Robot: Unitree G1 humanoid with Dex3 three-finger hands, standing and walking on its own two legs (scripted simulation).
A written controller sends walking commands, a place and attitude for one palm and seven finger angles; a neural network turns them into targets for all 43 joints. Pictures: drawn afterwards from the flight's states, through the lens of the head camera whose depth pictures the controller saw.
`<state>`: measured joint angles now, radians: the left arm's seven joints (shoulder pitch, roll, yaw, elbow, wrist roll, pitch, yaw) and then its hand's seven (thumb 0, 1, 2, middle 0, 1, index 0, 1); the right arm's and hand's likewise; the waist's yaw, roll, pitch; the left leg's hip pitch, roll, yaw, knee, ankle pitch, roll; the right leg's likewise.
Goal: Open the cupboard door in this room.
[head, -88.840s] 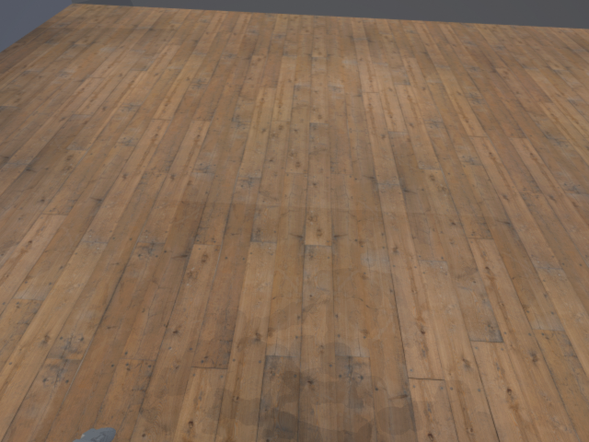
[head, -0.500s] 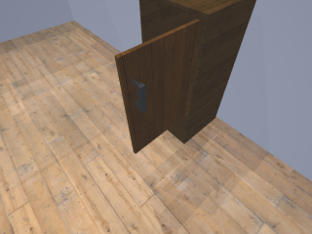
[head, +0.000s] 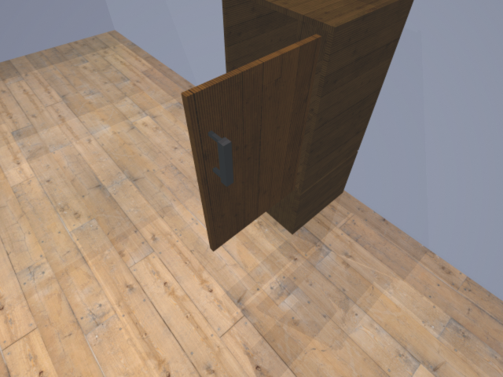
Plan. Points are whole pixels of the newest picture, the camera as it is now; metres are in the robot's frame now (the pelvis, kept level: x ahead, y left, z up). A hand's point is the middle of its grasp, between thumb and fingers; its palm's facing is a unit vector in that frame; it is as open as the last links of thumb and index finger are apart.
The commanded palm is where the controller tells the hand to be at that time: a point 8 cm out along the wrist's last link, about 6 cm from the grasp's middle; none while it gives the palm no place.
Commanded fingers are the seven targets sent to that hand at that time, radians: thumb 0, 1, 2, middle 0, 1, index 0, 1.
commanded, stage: look to check the result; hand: left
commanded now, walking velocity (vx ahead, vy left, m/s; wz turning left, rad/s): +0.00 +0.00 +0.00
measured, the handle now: (220, 158) +0.57 +0.11 -0.02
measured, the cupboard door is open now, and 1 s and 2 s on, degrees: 91 91 91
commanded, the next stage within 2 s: stand and wait in 0.38 s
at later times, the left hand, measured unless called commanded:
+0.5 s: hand out of the picture +0.02 +0.18 -0.17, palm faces +0.03 -0.98 -0.21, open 7.4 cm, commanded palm none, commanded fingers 0.00 0.90 0.90 -0.20 -0.30 -0.20 -0.30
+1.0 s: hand out of the picture +0.04 +0.19 -0.17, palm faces +0.01 -0.97 -0.23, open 7.4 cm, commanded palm none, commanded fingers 0.00 0.90 0.90 -0.20 -0.30 -0.20 -0.30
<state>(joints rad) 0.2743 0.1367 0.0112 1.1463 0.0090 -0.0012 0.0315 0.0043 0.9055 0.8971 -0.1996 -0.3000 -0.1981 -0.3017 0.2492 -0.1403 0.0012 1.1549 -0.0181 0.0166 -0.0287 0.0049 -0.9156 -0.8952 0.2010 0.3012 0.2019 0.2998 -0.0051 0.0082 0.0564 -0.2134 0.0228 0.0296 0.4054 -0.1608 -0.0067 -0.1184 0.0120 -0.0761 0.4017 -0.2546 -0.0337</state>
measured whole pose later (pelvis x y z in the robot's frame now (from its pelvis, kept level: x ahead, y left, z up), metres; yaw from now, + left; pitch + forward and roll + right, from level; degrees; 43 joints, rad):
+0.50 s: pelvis +0.01 +0.00 +0.00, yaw +0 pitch -2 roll +0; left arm 0.25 0.16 0.01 1.15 0.01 -0.01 0.03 0.00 0.90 0.90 -0.20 -0.30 -0.20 -0.30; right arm 0.22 -0.17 0.00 1.15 -0.02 0.01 -0.03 0.00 -0.91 -0.90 0.20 0.30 0.20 0.30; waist 0.00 0.01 0.06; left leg -0.19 0.02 0.03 0.38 -0.16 -0.01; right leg -0.09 0.01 -0.07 0.38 -0.26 -0.03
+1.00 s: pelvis +0.02 -0.01 +0.00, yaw +0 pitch -1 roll +0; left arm 0.22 0.19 0.01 1.14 0.01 -0.01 0.02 0.00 0.90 0.90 -0.20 -0.30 -0.20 -0.30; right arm 0.18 -0.20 0.00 1.15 -0.02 0.01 -0.02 0.00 -0.91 -0.90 0.20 0.30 0.20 0.30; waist 0.00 0.01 0.06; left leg -0.17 0.03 0.03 0.36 -0.17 -0.02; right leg -0.07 0.02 -0.07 0.35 -0.26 -0.04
